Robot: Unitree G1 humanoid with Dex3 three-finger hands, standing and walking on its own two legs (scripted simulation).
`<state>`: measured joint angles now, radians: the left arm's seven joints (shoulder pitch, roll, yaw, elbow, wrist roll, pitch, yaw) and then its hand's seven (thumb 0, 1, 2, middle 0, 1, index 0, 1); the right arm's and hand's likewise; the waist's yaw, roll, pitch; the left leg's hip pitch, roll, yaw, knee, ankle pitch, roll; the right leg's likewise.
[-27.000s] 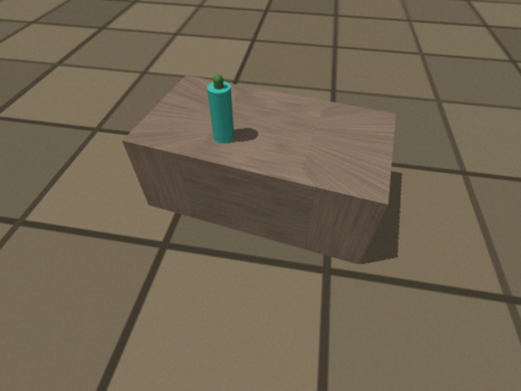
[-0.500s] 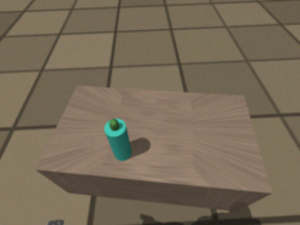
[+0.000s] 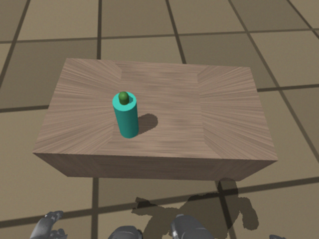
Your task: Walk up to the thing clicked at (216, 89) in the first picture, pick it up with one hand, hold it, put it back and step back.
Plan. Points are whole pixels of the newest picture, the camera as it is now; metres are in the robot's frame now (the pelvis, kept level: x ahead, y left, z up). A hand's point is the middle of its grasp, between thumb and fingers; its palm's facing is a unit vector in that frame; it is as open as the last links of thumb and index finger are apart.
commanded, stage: step back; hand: left
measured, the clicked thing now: (126, 114) +0.54 +0.15 -0.21
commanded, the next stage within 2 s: none
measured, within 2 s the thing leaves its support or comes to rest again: neither
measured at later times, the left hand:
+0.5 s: hand out of the picture +0.04 +0.23 -0.13, palm faces -0.02 -0.91 -0.41, open 7.4 cm
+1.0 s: hand out of the picture -0.16 +0.22 -0.17, palm faces -0.08 -0.91 -0.41, open 7.4 cm
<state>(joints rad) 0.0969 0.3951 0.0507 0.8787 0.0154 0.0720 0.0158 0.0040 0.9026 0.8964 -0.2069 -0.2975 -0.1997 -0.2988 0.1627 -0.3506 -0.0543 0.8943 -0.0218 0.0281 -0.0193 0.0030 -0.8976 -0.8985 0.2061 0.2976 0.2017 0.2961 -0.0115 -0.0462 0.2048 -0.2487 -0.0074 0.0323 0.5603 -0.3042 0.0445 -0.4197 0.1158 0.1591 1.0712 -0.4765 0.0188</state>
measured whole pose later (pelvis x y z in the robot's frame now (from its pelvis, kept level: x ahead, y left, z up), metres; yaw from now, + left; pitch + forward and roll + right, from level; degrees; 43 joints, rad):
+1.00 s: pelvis -0.24 -0.06 -0.02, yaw -5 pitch -3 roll +0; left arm 0.23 0.41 0.08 0.86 0.02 0.06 0.00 0.01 0.90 0.90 -0.21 -0.30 -0.20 -0.30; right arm 0.08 -0.39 -0.05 0.78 -0.03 0.03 0.00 0.00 -0.90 -0.90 0.21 0.30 0.20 0.30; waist 0.04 -0.02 0.19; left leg -0.41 0.08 0.03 0.66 -0.20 -0.03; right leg -0.23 0.01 0.08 0.70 -0.42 0.03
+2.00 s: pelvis -0.53 -0.11 -0.01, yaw +2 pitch -1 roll +1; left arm 0.23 0.37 0.06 0.90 0.04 -0.01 0.03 0.01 0.90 0.90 -0.21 -0.30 -0.21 -0.30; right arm 0.15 -0.43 -0.06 0.88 -0.02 0.08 0.00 0.00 -0.90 -0.90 0.20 0.30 0.20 0.30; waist 0.04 0.08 0.12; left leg -0.42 -0.06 -0.16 1.06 -0.46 -0.03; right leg -0.31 -0.03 -0.01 0.64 -0.31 -0.01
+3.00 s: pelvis -0.51 -0.06 +0.00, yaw +2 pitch -2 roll +0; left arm 0.08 0.37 0.01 1.03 0.01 -0.02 0.01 0.00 0.90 0.90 -0.21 -0.30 -0.20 -0.30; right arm 0.05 -0.33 -0.03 1.05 -0.01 -0.01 0.00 0.00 -0.90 -0.90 0.20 0.30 0.20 0.30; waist 0.01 0.00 0.07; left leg -0.19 0.02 0.04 0.52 -0.30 0.00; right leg -0.17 -0.03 0.03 0.51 -0.31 0.03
